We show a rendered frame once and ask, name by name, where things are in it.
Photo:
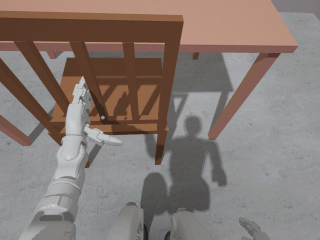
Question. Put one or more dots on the chair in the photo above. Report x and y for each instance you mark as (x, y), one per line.
(132, 93)

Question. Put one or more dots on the robot left hand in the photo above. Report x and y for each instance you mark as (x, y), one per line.
(77, 116)

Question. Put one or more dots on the left robot thigh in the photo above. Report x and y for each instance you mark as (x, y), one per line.
(128, 222)

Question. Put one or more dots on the left robot forearm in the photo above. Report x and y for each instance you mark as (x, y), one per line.
(60, 202)

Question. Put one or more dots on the robot thigh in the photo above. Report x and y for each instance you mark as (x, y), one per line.
(128, 222)
(186, 226)

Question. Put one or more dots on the robot right hand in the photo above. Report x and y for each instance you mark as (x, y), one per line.
(253, 229)

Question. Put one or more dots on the table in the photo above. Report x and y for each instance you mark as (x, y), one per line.
(210, 26)

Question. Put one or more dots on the right robot thigh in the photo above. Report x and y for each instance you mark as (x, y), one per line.
(186, 226)

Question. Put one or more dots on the robot left upper arm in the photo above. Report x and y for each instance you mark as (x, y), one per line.
(50, 230)

